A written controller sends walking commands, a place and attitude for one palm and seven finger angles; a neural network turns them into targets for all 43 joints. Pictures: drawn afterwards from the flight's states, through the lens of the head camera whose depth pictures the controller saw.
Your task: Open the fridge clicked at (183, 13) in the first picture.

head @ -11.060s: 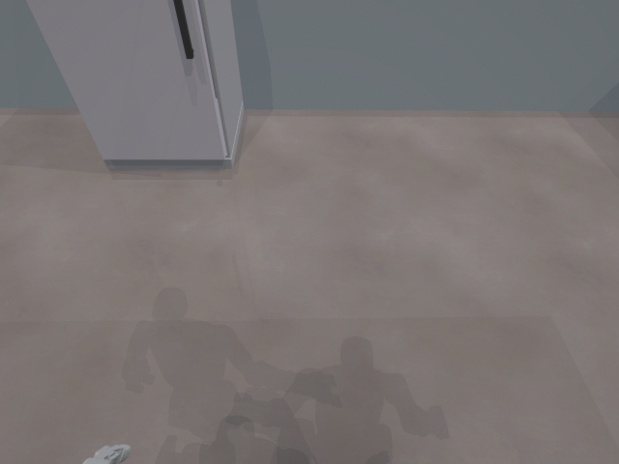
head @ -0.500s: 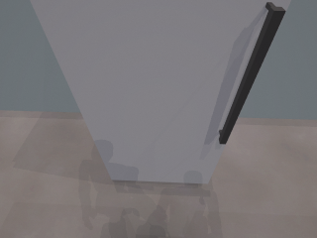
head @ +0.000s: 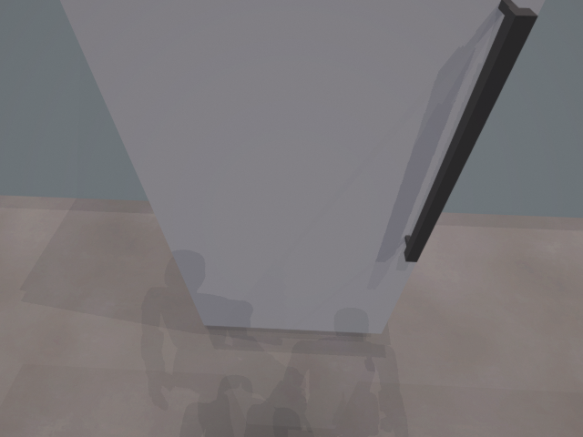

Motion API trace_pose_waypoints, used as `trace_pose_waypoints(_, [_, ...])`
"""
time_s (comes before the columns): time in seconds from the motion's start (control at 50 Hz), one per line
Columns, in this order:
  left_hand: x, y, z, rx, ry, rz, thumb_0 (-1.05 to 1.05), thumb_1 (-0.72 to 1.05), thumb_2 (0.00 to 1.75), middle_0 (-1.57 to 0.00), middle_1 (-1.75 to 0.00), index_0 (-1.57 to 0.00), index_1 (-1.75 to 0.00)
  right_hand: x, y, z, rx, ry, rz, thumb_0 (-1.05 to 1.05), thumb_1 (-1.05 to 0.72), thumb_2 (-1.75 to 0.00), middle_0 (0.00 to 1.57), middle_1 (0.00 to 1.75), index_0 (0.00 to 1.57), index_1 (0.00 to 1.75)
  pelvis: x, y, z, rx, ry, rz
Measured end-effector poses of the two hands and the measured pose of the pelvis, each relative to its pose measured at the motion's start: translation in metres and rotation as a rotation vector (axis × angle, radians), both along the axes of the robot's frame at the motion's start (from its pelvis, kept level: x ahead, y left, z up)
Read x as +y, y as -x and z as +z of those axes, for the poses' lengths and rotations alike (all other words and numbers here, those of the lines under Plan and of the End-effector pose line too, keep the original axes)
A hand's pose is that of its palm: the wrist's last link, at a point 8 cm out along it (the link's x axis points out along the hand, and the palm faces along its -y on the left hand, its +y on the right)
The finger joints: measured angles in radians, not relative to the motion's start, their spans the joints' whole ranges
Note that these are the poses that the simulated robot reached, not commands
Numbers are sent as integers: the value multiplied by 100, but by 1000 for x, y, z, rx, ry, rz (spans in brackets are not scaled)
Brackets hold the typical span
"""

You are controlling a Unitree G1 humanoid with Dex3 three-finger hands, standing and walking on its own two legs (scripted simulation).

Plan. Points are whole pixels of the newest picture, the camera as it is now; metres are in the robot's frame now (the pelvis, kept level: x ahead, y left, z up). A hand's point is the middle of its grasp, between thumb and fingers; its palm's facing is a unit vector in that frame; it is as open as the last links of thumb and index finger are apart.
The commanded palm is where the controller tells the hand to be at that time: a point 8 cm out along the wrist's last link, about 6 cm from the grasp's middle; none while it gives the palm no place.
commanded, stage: raise the hand to about handle height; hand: right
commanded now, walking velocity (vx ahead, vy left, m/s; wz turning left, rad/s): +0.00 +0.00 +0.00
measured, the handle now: (445, 165) +0.52 -0.23 +0.09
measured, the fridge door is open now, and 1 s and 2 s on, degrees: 0 0 0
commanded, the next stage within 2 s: none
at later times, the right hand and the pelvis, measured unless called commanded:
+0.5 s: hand out of the picture +0.14 -0.21 -0.06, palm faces +0.11 +0.99 -0.04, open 9.3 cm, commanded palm +0.14 -0.26 -0.05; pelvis -0.03 +0.02 -0.10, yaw -3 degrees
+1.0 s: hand (489, 401) +0.19 -0.25 -0.04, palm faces +0.02 +1.00 -0.06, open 12.3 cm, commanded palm +0.17 -0.30 -0.02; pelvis -0.03 -0.01 -0.08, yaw -3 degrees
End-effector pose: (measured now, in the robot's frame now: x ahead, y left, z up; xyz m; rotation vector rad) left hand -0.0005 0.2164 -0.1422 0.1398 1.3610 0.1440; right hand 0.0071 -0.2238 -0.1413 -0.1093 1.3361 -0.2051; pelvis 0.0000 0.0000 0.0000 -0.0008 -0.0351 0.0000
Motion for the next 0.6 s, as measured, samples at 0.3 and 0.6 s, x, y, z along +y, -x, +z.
trace_pose_waypoints(0.3, [56, -177, 57, -898, -153, -192, 1, 91, 90, -20, -30, -20, -30, 2, -158, 116, -1377, -77, 216, 0, -72, -81, 21, 43, 21, 43, 14, 22, -61, 195, 17, -24])
trace_pose_waypoints(0.6, [-2, -186, -13, -779, -39, -288, 1, 91, 90, -21, -30, -20, -30, -37, -132, 94, -1315, -37, 217, 1, -35, -67, 24, 65, 24, 65, 12, 32, -102, 269, -58, -66])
